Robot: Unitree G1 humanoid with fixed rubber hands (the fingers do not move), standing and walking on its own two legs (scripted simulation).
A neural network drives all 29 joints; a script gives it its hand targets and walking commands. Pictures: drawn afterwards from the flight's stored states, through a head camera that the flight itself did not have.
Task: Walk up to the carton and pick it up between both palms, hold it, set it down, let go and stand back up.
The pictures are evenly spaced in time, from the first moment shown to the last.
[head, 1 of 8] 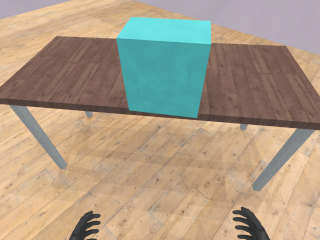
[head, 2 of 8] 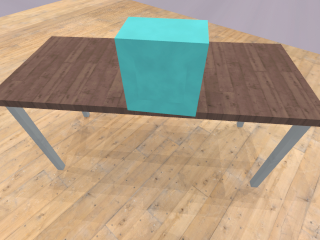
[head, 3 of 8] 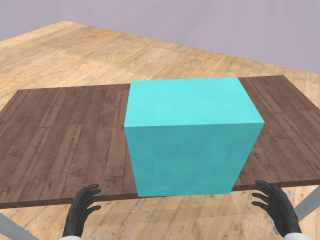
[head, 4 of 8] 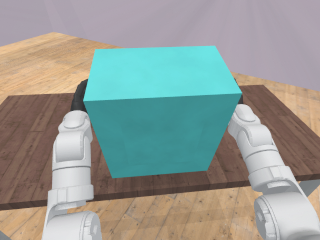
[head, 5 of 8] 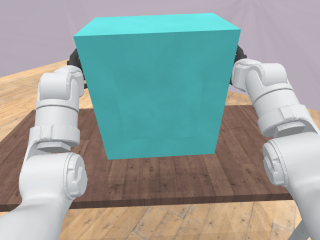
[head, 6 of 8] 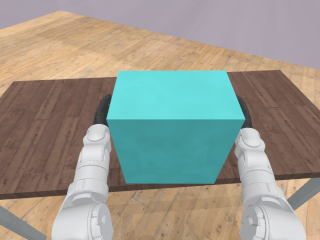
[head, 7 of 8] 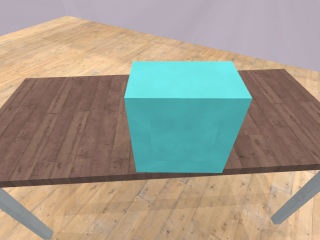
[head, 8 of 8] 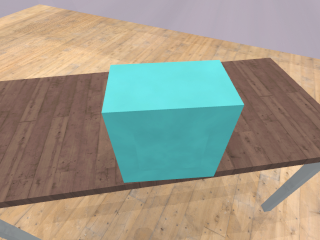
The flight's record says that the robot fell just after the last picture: no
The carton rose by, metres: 0.25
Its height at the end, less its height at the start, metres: +0.00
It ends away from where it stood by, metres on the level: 0.03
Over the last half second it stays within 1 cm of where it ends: yes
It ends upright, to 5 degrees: yes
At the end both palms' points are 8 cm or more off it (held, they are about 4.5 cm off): yes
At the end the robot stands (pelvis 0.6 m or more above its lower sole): yes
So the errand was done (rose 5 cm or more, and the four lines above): yes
